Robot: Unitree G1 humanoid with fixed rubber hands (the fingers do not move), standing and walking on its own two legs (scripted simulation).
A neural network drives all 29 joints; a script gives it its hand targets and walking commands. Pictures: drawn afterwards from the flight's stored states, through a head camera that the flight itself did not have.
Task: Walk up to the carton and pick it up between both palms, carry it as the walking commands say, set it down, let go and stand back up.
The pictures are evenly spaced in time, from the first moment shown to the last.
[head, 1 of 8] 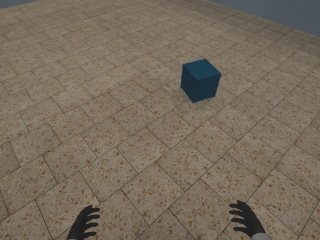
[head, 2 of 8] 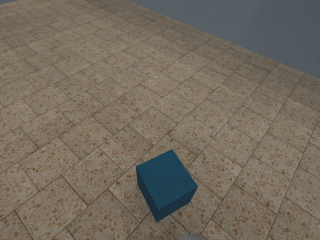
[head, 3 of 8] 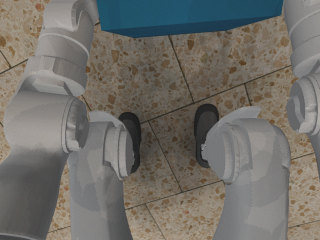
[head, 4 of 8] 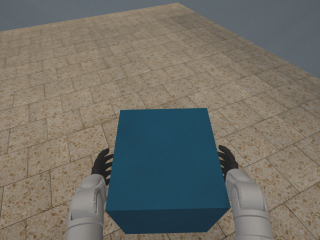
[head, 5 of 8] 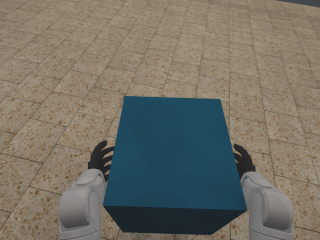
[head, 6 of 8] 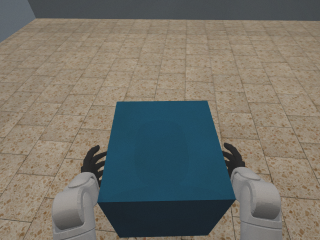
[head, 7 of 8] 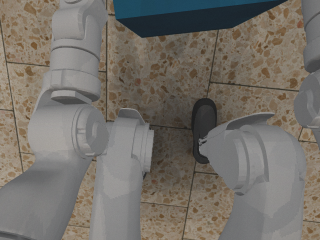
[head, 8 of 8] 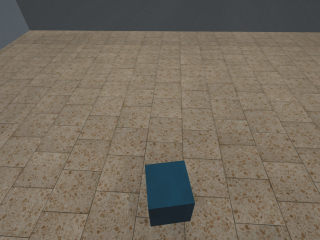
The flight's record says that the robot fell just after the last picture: no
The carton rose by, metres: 0.68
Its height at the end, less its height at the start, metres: +0.00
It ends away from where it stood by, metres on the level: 3.05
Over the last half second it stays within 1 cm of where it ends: yes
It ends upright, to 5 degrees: yes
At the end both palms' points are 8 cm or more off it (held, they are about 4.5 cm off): yes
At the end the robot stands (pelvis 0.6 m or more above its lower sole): yes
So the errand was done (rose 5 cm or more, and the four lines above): yes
